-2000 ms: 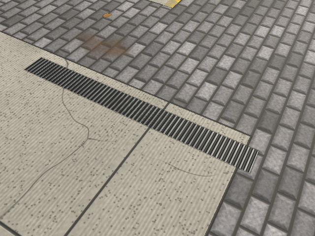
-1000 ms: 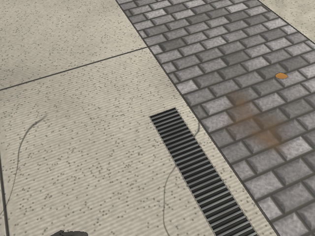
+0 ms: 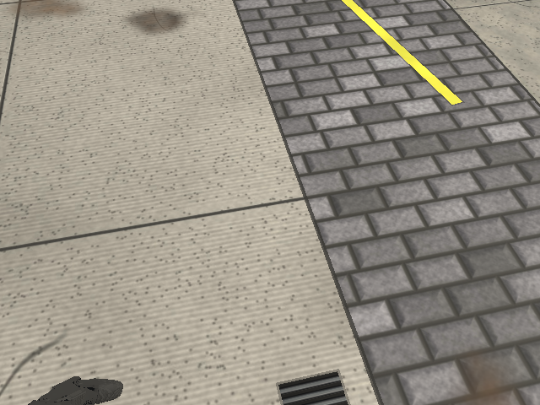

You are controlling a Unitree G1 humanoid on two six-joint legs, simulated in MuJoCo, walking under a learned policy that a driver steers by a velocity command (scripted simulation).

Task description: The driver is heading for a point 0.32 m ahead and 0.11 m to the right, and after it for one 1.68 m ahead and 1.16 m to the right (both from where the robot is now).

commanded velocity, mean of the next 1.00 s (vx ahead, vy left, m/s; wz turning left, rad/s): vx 0.99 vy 0.00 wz -0.62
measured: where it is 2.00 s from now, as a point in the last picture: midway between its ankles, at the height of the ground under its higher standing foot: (484, 131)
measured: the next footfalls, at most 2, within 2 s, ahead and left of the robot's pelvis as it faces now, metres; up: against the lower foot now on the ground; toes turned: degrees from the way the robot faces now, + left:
left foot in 0.44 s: +0.59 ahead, +0.07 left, +0.00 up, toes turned -10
right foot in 0.90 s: +0.90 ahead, -0.26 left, +0.00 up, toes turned -38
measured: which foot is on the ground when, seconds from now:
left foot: down 0.00-0.02, up 0.04-0.42, down 0.44-0.90, up 0.92-1.00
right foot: down 0.00-0.46, up 0.48-0.88, down 0.90-1.00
